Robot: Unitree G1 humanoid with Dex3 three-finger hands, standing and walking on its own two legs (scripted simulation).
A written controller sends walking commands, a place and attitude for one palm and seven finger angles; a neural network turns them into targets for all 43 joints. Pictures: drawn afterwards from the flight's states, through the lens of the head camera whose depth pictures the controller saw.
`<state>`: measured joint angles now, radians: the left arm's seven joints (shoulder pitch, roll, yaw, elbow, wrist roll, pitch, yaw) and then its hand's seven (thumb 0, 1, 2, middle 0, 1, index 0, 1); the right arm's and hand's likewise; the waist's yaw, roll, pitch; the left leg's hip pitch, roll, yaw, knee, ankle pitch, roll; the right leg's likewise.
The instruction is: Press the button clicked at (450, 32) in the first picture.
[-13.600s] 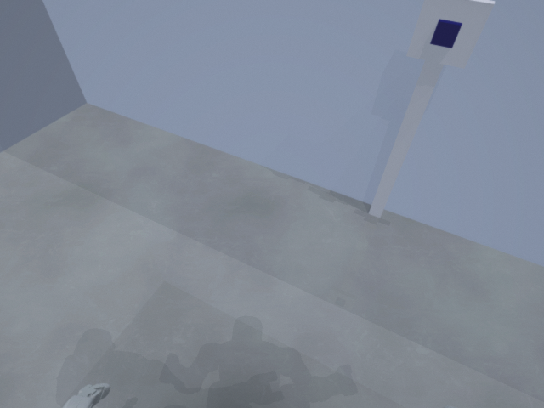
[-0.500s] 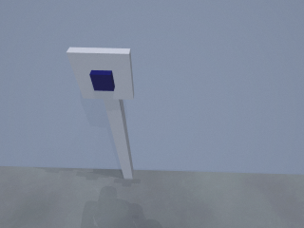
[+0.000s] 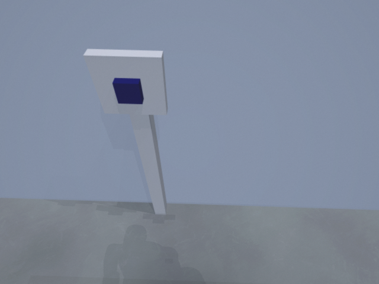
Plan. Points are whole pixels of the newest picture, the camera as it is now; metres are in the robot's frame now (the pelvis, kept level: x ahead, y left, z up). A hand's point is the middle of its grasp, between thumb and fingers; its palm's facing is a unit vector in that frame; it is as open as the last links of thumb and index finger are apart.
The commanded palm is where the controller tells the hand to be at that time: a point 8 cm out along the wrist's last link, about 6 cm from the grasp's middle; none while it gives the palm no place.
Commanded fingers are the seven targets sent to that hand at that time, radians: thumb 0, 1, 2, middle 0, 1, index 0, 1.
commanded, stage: look again from close up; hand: left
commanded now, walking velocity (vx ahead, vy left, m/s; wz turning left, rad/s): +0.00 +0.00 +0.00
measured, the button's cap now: (129, 90) +0.53 +0.19 +0.11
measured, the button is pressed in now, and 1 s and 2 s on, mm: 0 0 0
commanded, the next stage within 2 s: shuffle to correct the standing spot in 0.44 s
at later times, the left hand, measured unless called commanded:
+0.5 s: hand out of the picture +0.01 +0.18 -0.17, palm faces +0.02 -0.98 -0.22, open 7.3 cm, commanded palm none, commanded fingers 0.00 0.90 0.90 -0.20 -0.30 -0.20 -0.30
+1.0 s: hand out of the picture +0.03 +0.14 -0.18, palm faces +0.06 -0.98 -0.16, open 7.4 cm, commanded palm none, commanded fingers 0.00 0.90 0.90 -0.20 -0.30 -0.20 -0.30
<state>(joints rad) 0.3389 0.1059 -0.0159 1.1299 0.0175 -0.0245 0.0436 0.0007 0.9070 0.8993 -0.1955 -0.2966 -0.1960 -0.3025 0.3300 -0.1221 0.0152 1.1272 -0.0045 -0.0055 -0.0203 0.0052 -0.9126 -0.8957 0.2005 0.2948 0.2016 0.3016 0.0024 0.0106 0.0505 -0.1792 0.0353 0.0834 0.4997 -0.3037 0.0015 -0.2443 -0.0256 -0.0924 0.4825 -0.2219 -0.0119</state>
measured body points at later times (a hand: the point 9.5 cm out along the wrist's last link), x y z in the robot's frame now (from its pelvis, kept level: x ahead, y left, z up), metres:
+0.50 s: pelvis +0.01 +0.01 +0.00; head +0.01 -0.01 +0.45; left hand +0.01 +0.23 -0.15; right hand -0.01 -0.20 -0.17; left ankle -0.02 +0.11 -0.74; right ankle +0.02 -0.11 -0.74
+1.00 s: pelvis +0.06 -0.01 +0.00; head +0.09 -0.01 +0.45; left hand +0.03 +0.19 -0.16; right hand +0.05 -0.22 -0.17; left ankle -0.02 +0.11 -0.73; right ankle +0.02 -0.11 -0.73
